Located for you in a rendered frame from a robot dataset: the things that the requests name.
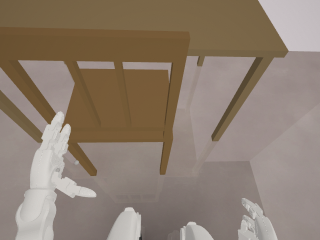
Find robot right thigh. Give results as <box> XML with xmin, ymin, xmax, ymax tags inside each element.
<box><xmin>180</xmin><ymin>224</ymin><xmax>214</xmax><ymax>240</ymax></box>

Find robot thigh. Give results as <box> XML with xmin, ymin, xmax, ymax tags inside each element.
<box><xmin>106</xmin><ymin>211</ymin><xmax>141</xmax><ymax>240</ymax></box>
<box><xmin>180</xmin><ymin>224</ymin><xmax>214</xmax><ymax>240</ymax></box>

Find robot left thigh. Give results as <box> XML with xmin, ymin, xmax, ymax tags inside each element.
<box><xmin>106</xmin><ymin>211</ymin><xmax>141</xmax><ymax>240</ymax></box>

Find left robot forearm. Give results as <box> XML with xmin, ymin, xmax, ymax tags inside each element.
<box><xmin>15</xmin><ymin>187</ymin><xmax>57</xmax><ymax>240</ymax></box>

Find right robot hand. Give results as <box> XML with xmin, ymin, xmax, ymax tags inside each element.
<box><xmin>238</xmin><ymin>198</ymin><xmax>278</xmax><ymax>240</ymax></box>

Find left robot hand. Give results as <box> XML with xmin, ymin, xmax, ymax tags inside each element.
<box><xmin>30</xmin><ymin>111</ymin><xmax>97</xmax><ymax>198</ymax></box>

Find chair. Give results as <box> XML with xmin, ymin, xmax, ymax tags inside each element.
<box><xmin>0</xmin><ymin>27</ymin><xmax>191</xmax><ymax>176</ymax></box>

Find table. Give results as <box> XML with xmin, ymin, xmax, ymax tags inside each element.
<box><xmin>0</xmin><ymin>0</ymin><xmax>289</xmax><ymax>143</ymax></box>

